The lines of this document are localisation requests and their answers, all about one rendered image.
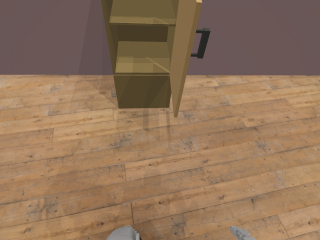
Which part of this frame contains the cupboard door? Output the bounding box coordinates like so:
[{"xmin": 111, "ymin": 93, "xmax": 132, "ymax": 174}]
[{"xmin": 169, "ymin": 0, "xmax": 202, "ymax": 118}]

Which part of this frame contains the handle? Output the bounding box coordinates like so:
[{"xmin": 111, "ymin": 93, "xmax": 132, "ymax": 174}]
[{"xmin": 191, "ymin": 28, "xmax": 211, "ymax": 59}]

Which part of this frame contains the left robot thigh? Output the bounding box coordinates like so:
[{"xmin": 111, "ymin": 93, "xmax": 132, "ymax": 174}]
[{"xmin": 106, "ymin": 227, "xmax": 140, "ymax": 240}]

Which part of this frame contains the robot right hand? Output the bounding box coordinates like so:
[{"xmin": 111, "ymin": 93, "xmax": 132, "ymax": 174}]
[{"xmin": 230, "ymin": 225, "xmax": 256, "ymax": 240}]

